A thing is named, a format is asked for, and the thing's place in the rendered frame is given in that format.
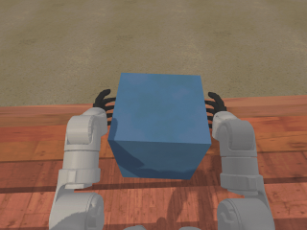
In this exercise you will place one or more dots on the robot left hand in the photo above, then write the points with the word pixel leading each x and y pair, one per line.
pixel 101 102

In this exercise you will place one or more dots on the carton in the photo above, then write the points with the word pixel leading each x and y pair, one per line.
pixel 159 126

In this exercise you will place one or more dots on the robot right upper arm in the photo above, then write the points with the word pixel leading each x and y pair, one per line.
pixel 244 214

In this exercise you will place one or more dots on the right robot forearm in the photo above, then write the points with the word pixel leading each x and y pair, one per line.
pixel 240 173

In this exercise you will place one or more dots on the robot left upper arm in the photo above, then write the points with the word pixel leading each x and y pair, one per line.
pixel 78 211

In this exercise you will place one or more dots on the robot right hand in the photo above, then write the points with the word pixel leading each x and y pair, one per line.
pixel 218 106

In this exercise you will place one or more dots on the left robot forearm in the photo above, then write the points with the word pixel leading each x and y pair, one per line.
pixel 80 167

